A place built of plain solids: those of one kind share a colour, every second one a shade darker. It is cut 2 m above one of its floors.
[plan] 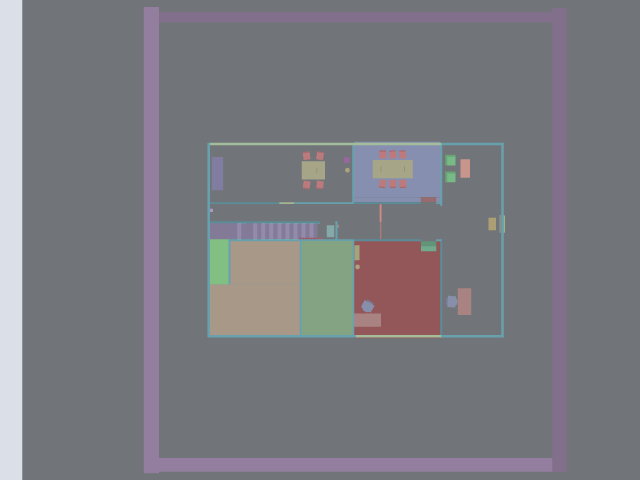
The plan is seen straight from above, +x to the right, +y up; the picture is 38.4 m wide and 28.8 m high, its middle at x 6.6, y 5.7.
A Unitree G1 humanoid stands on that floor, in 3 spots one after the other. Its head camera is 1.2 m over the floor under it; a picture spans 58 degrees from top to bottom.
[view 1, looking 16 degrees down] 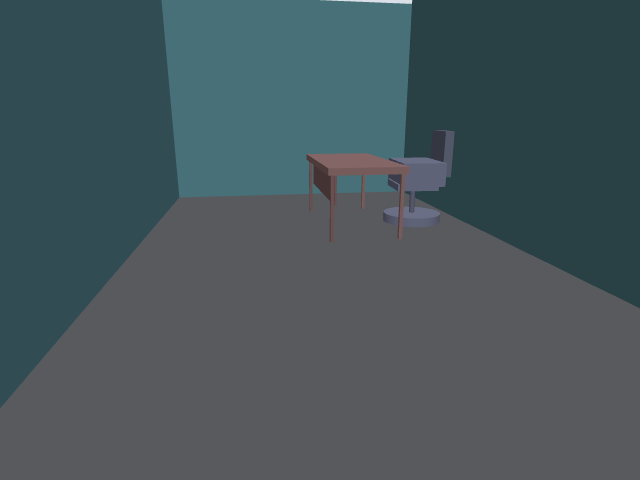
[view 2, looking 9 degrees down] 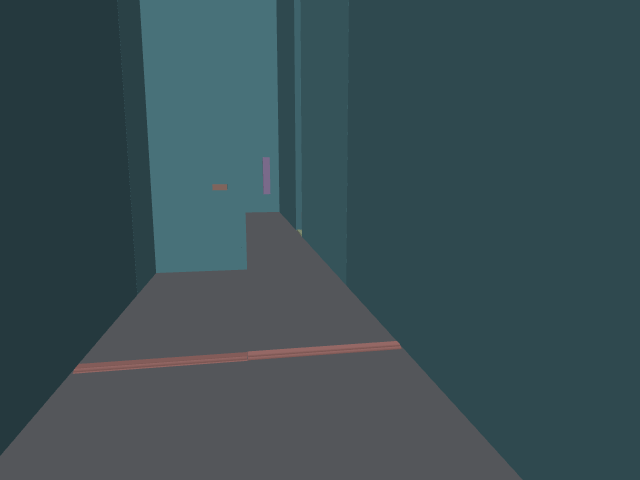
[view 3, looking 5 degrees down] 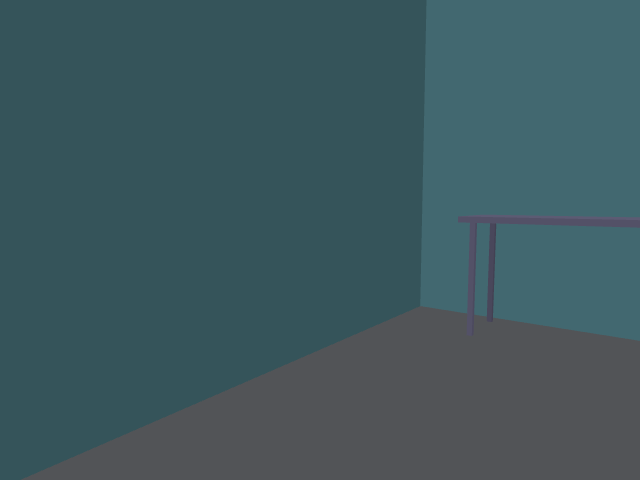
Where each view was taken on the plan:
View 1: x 16.38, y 6.80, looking -99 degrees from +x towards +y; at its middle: ground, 4.35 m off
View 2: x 12.97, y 6.80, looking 170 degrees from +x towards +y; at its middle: wall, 6.15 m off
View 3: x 4.60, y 10.09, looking -142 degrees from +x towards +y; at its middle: wall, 3.46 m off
